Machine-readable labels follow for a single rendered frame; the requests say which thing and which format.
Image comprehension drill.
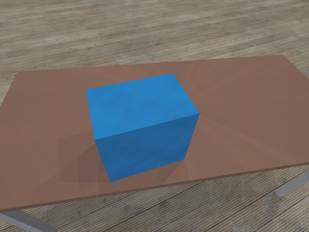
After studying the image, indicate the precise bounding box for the table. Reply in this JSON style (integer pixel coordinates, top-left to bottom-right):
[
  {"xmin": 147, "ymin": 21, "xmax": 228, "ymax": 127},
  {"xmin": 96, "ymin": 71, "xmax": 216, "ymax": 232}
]
[{"xmin": 0, "ymin": 54, "xmax": 309, "ymax": 232}]

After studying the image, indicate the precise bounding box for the carton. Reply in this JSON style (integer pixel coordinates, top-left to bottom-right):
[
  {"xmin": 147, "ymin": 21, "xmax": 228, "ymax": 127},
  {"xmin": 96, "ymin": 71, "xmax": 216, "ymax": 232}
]
[{"xmin": 86, "ymin": 73, "xmax": 200, "ymax": 183}]

